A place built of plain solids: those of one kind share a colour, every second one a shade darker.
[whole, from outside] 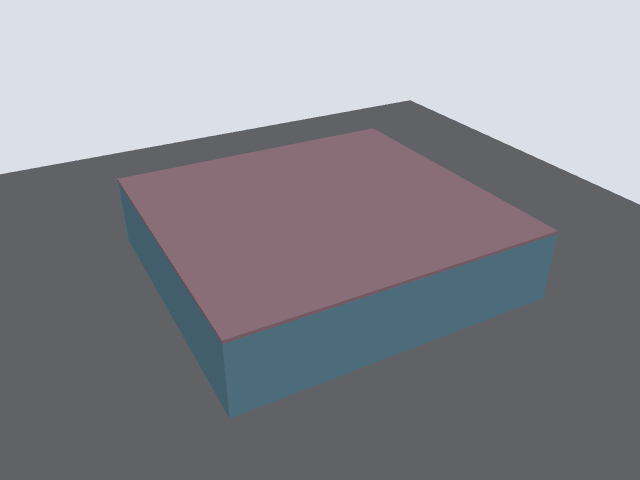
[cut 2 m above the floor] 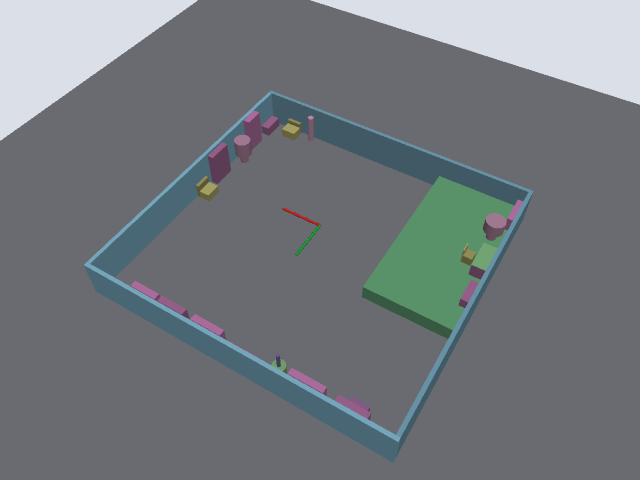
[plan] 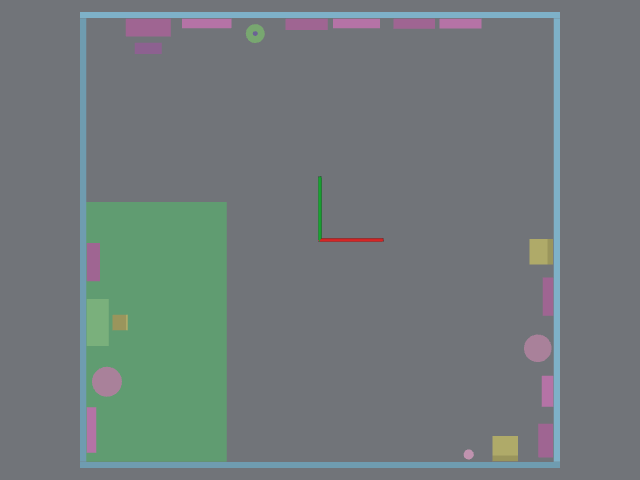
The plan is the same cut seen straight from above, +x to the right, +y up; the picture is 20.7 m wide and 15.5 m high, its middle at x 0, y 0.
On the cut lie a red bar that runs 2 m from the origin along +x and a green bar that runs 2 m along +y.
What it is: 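A loft; one open main floor with 2 platforms, their free sides bare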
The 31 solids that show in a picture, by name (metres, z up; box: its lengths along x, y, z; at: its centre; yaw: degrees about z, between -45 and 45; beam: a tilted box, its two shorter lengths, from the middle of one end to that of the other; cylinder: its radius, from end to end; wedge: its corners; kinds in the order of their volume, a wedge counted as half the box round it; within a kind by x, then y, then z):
{
 "wall_1": {"box": [0.2, 14.33, 3.45], "at": [-7.65, 0.0, 1.68]},
 "wall_2": {"box": [15.5, 0.2, 3.45], "at": [0.0, -7.26, 1.68]},
 "wall_3": {"box": [15.5, 0.2, 3.45], "at": [0.0, 7.26, 1.68]},
 "wall_4": {"box": [0.2, 14.33, 3.45], "at": [7.65, 0.0, 1.68]},
 "roof_1": {"box": [15.5, 14.73, 0.16], "at": [0.0, 0.0, 3.48]},
 "floor_1": {"box": [4.54, 8.4, 0.86], "at": [-5.28, -2.97, 0.38]},
 "case_1": {"box": [0.31, 1.47, 0.76], "at": [-7.38, -6.13, 1.19]},
 "case_2": {"box": [0.42, 1.24, 0.49], "at": [-7.32, -0.71, 1.05]},
 "case_3": {"box": [0.71, 0.42, 0.7], "at": [-7.18, -2.12, 1.16]},
 "case_4": {"box": [1.46, 0.58, 1.34], "at": [-5.55, 6.86, 0.62]},
 "case_5": {"box": [1.6, 0.31, 2.28], "at": [-3.65, 6.99, 1.09]},
 "case_6": {"box": [1.36, 0.37, 1.19], "at": [-0.43, 6.96, 0.54]},
 "case_7": {"box": [1.52, 0.31, 2.21], "at": [1.18, 6.99, 1.05]},
 "case_8": {"box": [1.34, 0.32, 2.18], "at": [3.04, 6.98, 1.04]},
 "case_9": {"box": [1.36, 0.32, 2.28], "at": [4.54, 6.99, 1.09]},
 "case_10": {"box": [0.48, 1.09, 0.57], "at": [7.29, -6.47, 0.24]},
 "case_11": {"box": [0.37, 1.0, 2.08], "at": [7.34, -4.89, 0.99]},
 "case_12": {"box": [0.34, 1.24, 1.94], "at": [7.36, -1.83, 0.92]},
 "bush_1": {"cylinder": 0.48, "from": [-6.88, -4.58, 1.35], "to": [-6.88, -4.58, 2.53]},
 "bush_2": {"cylinder": 0.16, "from": [4.8, -6.93, 0.57], "to": [4.8, -6.93, 1.58]},
 "bush_3": {"cylinder": 0.45, "from": [7.03, -3.5, 0.56], "to": [7.03, -3.5, 1.48]},
 "chair_1": {"box": [0.44, 0.5, 0.46], "at": [-6.48, -2.67, 1.04]},
 "chair_2": {"box": [0.82, 0.18, 0.78], "at": [5.98, -7.05, 0.34]},
 "chair_3": {"box": [0.82, 0.63, 0.54], "at": [5.98, -6.64, 0.22]},
 "chair_4": {"box": [0.58, 0.83, 0.51], "at": [7.05, -0.38, 0.2]},
 "chair_5": {"box": [0.19, 0.83, 0.85], "at": [7.44, -0.38, 0.37]},
 "stove_1": {"cylinder": 0.3, "from": [-2.09, 6.67, 0.0], "to": [-2.09, 6.67, 1.17]},
 "bench_1": {"box": [0.88, 0.36, 0.53], "at": [-5.55, 6.19, 0.21]},
 "pot_1": {"cylinder": 0.16, "from": [4.8, -6.93, 0.0], "to": [4.8, -6.93, 0.57]},
 "flue_1": {"cylinder": 0.08, "from": [-2.09, 6.67, 1.17], "to": [-2.09, 6.67, 3.4]},
 "table_1": {"box": [0.71, 1.51, 0.04], "at": [-7.18, -2.67, 1.53]}
}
